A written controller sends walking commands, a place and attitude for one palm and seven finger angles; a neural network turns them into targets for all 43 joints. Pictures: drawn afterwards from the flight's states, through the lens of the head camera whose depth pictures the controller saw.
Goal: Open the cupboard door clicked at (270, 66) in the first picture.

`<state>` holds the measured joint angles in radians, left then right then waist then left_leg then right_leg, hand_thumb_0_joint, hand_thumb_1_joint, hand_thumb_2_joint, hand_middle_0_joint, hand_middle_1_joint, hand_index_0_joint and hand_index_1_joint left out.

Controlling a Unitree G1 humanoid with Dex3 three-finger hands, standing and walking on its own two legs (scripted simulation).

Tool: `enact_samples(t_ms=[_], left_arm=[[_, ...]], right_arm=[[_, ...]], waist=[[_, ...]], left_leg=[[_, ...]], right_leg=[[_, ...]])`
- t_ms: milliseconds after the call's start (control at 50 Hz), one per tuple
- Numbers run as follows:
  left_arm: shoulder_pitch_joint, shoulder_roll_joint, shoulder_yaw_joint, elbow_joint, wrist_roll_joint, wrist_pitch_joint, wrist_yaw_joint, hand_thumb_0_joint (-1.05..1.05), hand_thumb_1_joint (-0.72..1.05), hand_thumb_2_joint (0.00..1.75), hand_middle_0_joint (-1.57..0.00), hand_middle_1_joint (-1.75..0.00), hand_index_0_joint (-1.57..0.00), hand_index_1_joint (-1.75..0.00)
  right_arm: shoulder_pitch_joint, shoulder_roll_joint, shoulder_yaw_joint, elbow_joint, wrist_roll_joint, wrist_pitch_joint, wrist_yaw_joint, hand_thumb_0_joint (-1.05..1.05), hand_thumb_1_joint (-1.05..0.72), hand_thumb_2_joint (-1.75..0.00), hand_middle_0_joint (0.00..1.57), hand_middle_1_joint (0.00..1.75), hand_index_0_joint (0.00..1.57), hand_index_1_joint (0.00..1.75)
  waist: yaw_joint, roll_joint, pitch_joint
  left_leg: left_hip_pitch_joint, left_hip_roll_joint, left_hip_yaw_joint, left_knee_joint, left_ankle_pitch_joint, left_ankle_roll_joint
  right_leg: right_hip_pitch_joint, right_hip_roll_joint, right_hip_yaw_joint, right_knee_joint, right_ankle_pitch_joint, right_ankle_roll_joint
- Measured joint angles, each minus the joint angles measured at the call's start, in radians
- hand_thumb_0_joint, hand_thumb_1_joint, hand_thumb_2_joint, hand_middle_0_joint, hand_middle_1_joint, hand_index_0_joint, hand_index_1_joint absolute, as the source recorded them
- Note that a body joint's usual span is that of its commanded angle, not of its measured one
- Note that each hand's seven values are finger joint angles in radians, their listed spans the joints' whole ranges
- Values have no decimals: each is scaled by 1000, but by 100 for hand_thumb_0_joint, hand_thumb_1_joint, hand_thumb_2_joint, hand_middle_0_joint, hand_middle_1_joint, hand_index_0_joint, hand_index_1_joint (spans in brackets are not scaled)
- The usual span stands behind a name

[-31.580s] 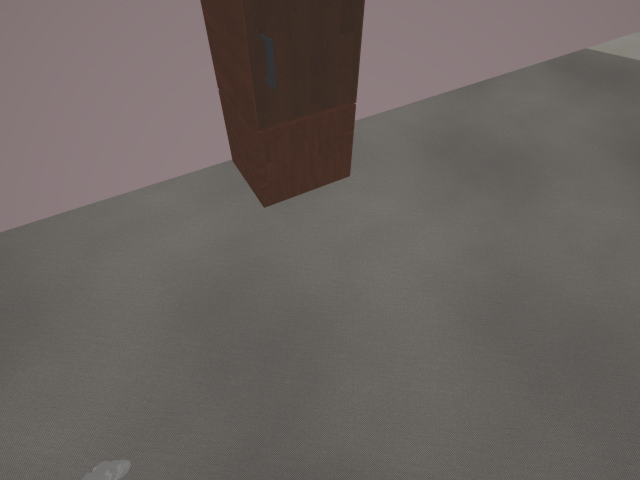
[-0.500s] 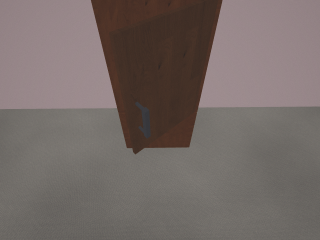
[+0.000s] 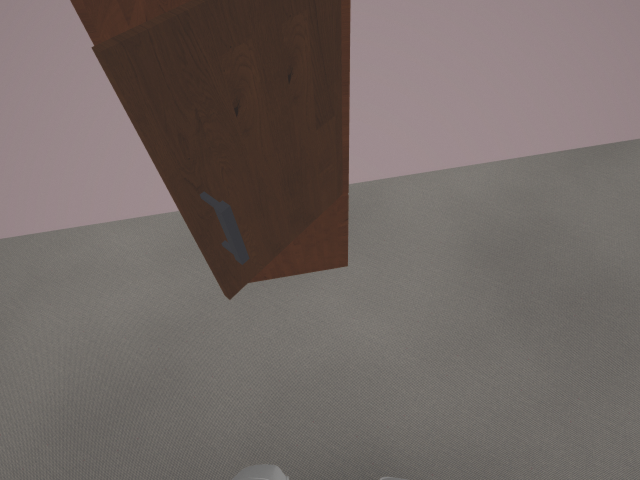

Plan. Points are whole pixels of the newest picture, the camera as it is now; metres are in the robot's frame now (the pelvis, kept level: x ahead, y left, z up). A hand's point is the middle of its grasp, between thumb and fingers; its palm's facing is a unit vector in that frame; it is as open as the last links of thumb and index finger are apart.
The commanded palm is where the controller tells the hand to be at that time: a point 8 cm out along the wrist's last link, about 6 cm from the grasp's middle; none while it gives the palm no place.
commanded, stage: walk to a spot facing it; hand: left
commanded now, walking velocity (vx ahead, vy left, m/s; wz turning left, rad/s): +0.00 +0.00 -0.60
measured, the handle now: (225, 229) +0.51 +0.22 -0.08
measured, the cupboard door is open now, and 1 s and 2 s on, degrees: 40 40 40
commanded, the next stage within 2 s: none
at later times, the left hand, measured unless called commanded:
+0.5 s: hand out of the picture +0.12 +0.23 -0.16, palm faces -0.22 -0.95 -0.23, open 7.4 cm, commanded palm none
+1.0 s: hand (273, 416) +0.22 +0.10 -0.15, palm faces -0.62 -0.75 -0.23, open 7.4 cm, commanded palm none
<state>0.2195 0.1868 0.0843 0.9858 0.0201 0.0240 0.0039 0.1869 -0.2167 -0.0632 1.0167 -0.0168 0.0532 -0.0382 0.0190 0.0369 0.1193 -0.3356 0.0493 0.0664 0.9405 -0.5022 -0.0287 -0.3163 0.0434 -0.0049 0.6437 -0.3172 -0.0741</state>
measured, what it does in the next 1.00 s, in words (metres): steps on the spot, turning right: left foot, then right foot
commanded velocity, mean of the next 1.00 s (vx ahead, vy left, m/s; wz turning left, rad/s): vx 0.00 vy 0.00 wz -0.60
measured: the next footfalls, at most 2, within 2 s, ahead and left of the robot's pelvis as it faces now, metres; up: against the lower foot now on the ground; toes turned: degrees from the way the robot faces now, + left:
left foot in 0.42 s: +0.09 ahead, +0.15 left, +0.00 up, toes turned -19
right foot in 0.78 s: -0.01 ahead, -0.12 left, +0.00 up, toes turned -33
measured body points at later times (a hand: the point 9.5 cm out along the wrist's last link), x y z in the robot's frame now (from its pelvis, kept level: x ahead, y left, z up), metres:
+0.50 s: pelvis +0.01 +0.04 +0.01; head +0.07 +0.05 +0.45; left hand +0.14 +0.28 -0.14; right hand +0.06 -0.23 -0.11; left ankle +0.05 +0.16 -0.73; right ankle -0.01 -0.07 -0.68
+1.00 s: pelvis +0.01 +0.01 +0.01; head +0.06 -0.02 +0.45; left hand +0.25 +0.14 -0.14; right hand -0.12 -0.24 -0.13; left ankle +0.09 +0.12 -0.69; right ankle -0.05 -0.10 -0.73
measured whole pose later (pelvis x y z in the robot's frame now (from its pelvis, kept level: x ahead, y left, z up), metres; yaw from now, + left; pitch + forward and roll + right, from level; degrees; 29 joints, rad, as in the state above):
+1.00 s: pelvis +0.01 +0.01 +0.01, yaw -38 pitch +1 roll +1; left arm 0.14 0.23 0.06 0.89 0.03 0.05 -0.01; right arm 0.21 -0.25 -0.06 0.91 -0.01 0.04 -0.02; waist -0.03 -0.02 0.11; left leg -0.41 0.05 0.06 0.85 -0.43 -0.07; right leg -0.32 0.02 0.10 0.57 -0.26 0.00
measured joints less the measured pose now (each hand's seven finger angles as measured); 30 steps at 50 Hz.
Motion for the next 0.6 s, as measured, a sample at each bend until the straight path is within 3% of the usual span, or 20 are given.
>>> enact_samples(t_ms=[60,120,320,400,440,480,540,600], left_arm=[[8,-3,-1,-8,-2,-1,9,0,91,90,-20,-29,-20,-29],[23,-5,-5,-10,-2,-1,9,0,91,90,-21,-30,-20,-29],[39,8,-2,-40,5,8,1,0,90,90,-21,-30,-21,-29],[36,30,4,-52,3,19,1,0,90,90,-21,-30,-21,-29],[33,38,5,-59,-4,27,-4,1,90,90,-21,-30,-21,-29],[7,62,13,-66,1,34,-16,1,91,90,-21,-30,-21,-29],[-22,89,25,-81,6,33,-29,1,91,90,-20,-30,-20,-29],[-37,99,25,-95,2,35,-36,1,91,90,-20,-29,-20,-29]], right_arm=[[-41,-9,-4,-21,1,5,6,0,-91,-90,20,30,20,30],[-73,-11,-4,-52,2,0,8,0,-91,-90,20,30,20,30],[-145,2,4,-116,13,-12,4,0,-91,-90,20,30,20,30],[-136,14,14,-137,19,-30,4,0,-91,-90,20,30,20,30],[-108,6,19,-154,12,-48,2,0,-91,-90,20,30,20,30],[-86,15,29,-152,-3,-50,-2,0,-91,-90,20,30,20,30],[-38,22,45,-146,-16,-47,-2,0,-91,-90,20,30,20,30],[-2,20,50,-133,-18,-47,-1,0,-91,-90,20,30,20,30]], waist=[[8,-15,2],[11,-30,-9],[36,-57,-25],[33,-76,-38],[16,-55,-55],[19,-75,-38],[24,-84,-24],[21,-72,-14]], left_leg=[[-79,-20,-40,134,49,-8],[-107,-25,-62,120,86,-17],[-76,-46,-113,-76,84,-20],[8,-64,-113,-308,149,-7],[46,-42,-128,-431,222,15],[46,-41,-104,-409,236,20],[76,-19,-71,-440,235,19],[102,11,-33,-467,240,16]], right_leg=[[16,18,37,-80,50,-5],[28,31,80,-145,95,-9],[36,77,205,-198,143,11],[10,94,250,-160,129,36],[-43,117,229,-64,31,53],[-122,87,158,145,-116,84],[-215,36,79,410,-129,115],[-234,-18,32,459,-112,132]])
